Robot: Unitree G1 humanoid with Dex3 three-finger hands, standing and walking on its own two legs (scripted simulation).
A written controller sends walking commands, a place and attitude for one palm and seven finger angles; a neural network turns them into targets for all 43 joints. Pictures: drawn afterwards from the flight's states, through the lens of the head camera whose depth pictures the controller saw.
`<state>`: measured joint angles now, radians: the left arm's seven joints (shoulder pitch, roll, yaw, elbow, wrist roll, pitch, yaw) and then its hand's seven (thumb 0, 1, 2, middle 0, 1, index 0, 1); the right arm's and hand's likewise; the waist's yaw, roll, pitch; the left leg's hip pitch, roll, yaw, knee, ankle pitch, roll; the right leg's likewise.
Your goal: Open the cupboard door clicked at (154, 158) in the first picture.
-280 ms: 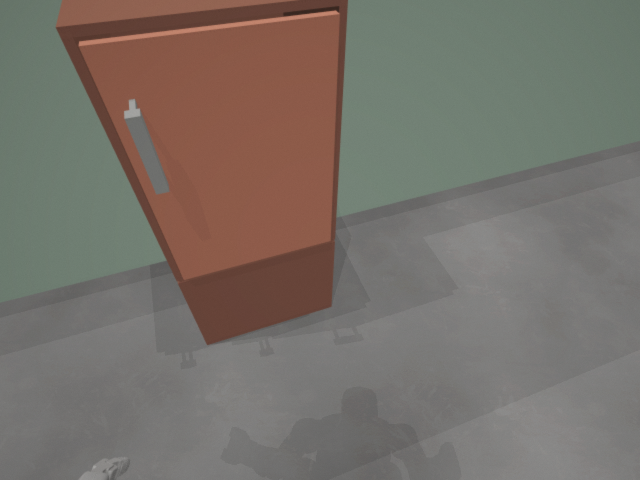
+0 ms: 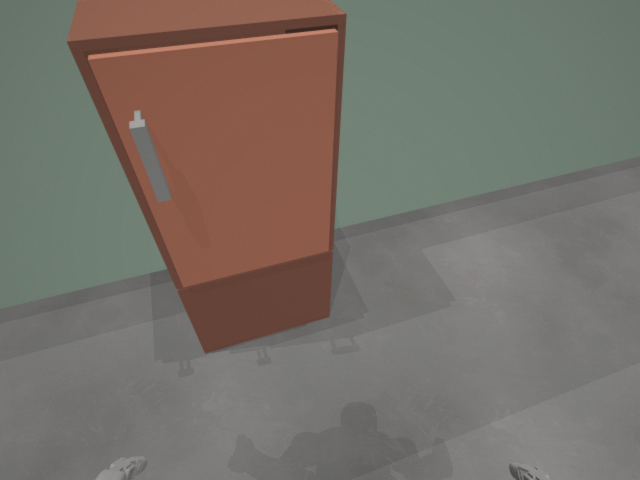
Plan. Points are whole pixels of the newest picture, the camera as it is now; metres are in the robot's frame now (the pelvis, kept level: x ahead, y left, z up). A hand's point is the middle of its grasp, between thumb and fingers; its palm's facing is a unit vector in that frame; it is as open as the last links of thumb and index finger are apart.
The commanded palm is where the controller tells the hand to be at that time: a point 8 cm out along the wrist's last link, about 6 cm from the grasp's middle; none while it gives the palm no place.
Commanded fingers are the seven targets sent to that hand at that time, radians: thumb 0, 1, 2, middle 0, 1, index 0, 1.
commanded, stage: stand and wait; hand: left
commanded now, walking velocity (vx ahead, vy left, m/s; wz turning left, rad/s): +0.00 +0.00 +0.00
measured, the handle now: (151, 157) +0.62 +0.35 +0.06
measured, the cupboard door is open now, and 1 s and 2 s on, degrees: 0 0 0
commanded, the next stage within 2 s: look at it before walking up in 0.72 s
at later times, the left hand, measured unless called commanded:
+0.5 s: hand out of the picture +0.05 +0.23 -0.15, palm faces -0.01 -0.94 -0.33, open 7.3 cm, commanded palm none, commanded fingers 0.00 0.90 0.90 -0.20 -0.30 -0.20 -0.30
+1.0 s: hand out of the picture +0.05 +0.22 -0.15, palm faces -0.02 -0.95 -0.32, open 7.3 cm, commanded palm none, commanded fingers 0.00 0.90 0.90 -0.20 -0.30 -0.20 -0.30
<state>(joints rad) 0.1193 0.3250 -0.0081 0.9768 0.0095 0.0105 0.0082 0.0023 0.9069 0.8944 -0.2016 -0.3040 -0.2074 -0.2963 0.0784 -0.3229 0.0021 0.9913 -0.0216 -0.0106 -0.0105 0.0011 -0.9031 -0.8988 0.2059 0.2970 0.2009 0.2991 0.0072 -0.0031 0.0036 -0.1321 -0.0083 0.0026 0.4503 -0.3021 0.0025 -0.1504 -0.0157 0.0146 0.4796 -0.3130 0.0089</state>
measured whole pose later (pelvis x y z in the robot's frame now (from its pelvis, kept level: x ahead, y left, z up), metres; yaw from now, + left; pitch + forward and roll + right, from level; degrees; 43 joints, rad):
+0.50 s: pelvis -0.02 -0.01 +0.01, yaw +0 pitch -2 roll +0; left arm 0.15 0.32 0.00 1.08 0.00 0.01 0.01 0.00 0.91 0.89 -0.20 -0.30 -0.21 -0.30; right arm 0.14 -0.32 0.00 1.11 -0.02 0.00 -0.01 0.00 -0.90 -0.90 0.20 0.30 0.20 0.30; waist 0.00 0.01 0.04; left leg -0.11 0.02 -0.01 0.37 -0.23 -0.02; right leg -0.13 0.01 0.01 0.39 -0.24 -0.01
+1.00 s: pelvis -0.02 -0.01 +0.01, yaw +0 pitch -1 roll +0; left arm 0.14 0.31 0.00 1.09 0.01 0.00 0.01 0.00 0.91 0.89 -0.20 -0.30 -0.21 -0.30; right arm 0.14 -0.31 0.00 1.13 -0.02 -0.01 -0.01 0.00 -0.90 -0.90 0.21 0.30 0.20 0.30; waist 0.00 0.00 0.03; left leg -0.12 0.02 0.00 0.35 -0.22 -0.02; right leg -0.13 0.01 0.01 0.37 -0.22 -0.01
